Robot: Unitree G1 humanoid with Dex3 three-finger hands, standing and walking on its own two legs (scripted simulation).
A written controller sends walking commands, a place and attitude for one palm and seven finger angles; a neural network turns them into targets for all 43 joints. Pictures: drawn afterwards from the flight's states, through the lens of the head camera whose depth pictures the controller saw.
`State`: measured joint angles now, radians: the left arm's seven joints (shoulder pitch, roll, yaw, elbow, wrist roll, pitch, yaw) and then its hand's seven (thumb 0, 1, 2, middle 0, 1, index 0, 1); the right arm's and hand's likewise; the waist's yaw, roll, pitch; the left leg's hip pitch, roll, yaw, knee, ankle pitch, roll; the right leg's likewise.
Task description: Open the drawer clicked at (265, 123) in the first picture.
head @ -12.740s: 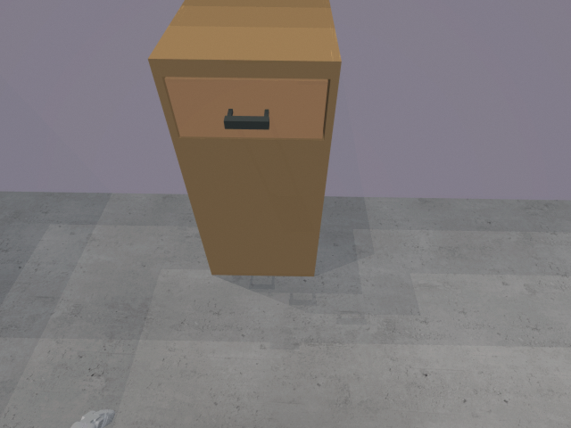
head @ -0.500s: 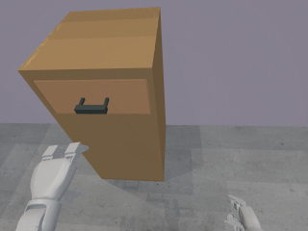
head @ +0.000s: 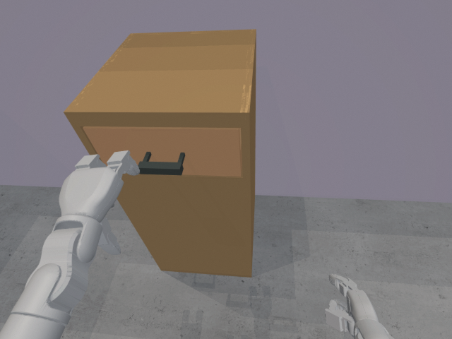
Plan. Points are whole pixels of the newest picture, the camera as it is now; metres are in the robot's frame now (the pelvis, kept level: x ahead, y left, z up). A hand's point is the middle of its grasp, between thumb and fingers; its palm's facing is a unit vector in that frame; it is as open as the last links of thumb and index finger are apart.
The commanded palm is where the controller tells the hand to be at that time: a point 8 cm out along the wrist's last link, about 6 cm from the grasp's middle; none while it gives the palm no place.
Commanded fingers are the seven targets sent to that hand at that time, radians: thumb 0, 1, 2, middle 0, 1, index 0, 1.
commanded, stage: raise the hand with hooked fingers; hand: left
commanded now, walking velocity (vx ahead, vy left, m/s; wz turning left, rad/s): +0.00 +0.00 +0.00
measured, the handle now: (162, 162) +0.49 +0.23 +0.01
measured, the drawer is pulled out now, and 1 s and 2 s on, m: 0.00 0.00 0.00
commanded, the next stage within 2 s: move the hooked fingers above the handle in 0.50 s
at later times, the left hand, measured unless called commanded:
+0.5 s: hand (105, 206) +0.29 +0.24 +0.11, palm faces +0.08 -0.09 -0.99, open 13.8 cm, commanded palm +0.26 +0.25 +0.18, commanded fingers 0.00 -0.50 0.30 -0.30 -1.20 -0.30 -1.20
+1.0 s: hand (128, 188) +0.33 +0.22 +0.10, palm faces +0.03 -0.06 -1.00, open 13.8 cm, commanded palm +0.31 +0.23 +0.16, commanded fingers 0.00 -0.50 0.30 -0.30 -1.20 -0.30 -1.20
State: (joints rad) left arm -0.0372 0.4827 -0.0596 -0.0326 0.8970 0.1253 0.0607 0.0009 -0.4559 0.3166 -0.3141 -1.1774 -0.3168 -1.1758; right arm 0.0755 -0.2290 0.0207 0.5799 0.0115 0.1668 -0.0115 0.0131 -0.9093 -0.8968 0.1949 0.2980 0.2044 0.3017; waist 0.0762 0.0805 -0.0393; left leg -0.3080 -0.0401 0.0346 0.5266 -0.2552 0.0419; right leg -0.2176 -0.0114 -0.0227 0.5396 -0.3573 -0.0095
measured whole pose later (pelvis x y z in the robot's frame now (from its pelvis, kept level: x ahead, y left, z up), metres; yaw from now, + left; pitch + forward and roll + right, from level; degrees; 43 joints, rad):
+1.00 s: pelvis -0.01 -0.02 +0.00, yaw +1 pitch +3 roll +1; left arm -0.28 0.50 -0.08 0.23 0.90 0.00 0.03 0.00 -0.49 0.30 -0.32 -1.20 -0.32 -1.20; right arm 0.14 -0.26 0.00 0.63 0.03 0.15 -0.03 0.01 -0.91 -0.90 0.20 0.30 0.21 0.30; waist 0.06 0.08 -0.02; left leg -0.33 -0.03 0.01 0.49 -0.21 0.02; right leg -0.24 0.00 -0.04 0.52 -0.33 -0.03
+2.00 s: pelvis +0.00 -0.01 -0.01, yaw +0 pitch +11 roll +0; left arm -0.65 0.50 -0.08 0.74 0.99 -0.08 0.11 0.00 -0.49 0.30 -0.32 -1.20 -0.32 -1.20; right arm 0.28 -0.26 -0.04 0.66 0.03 0.19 -0.04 0.01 -0.91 -0.90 0.20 0.30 0.21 0.30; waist -0.02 0.05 -0.10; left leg -0.55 -0.02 0.03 0.64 -0.29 0.03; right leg -0.45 0.01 -0.03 0.64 -0.39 -0.02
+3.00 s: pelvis -0.03 -0.01 -0.02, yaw -1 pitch +14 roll -1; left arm -0.83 0.58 -0.05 1.00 1.05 -0.14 0.18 0.00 -0.49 0.30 -0.37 -1.24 -0.37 -1.22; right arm 0.34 -0.27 -0.01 0.66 0.05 0.15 -0.09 0.01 -0.91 -0.90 0.20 0.30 0.21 0.30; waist -0.10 0.05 -0.11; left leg -0.68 0.01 0.02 0.71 -0.27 0.03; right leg -0.58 0.03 -0.03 0.70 -0.36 -0.03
